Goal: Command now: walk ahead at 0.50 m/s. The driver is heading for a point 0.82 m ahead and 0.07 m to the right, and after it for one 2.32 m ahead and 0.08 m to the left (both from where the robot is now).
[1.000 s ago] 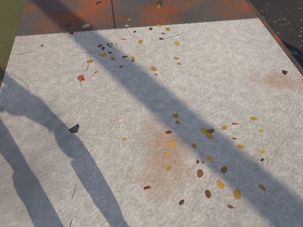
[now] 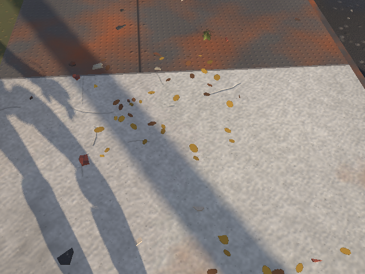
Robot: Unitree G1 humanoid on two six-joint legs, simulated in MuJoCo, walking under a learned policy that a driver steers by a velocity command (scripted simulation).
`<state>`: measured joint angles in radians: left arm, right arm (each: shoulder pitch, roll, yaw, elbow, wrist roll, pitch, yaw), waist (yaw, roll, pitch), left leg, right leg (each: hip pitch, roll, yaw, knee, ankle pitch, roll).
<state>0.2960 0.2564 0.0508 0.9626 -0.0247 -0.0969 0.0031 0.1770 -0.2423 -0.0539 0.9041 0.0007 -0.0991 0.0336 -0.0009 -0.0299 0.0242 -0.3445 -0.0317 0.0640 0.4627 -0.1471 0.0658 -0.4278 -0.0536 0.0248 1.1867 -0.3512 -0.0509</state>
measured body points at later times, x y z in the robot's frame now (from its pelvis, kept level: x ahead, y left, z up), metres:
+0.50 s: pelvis +0.28 -0.06 -0.01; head +0.31 -0.06 +0.44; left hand +0.46 +0.19 -0.12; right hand +0.26 -0.32 -0.16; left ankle +0.10 +0.08 -0.66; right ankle +0.37 -0.15 -0.74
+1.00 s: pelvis +0.56 -0.02 -0.01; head +0.58 +0.00 +0.43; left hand +0.51 +0.25 -0.16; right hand +0.76 -0.25 -0.11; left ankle +0.68 +0.09 -0.74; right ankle +0.38 -0.15 -0.73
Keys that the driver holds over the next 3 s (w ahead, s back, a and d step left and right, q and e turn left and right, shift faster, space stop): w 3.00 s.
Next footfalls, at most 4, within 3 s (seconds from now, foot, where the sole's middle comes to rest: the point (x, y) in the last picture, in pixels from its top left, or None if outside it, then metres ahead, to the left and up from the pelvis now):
0.42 right None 0.41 -0.15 -0.77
1.00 left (160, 211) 0.72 0.09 -0.77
1.56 right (215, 148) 1.04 -0.14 -0.77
2.10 left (163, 100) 1.34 0.11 -0.77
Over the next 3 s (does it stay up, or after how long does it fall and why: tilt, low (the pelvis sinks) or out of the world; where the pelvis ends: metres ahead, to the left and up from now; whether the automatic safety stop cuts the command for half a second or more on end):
stays up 1.66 -0.05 0.01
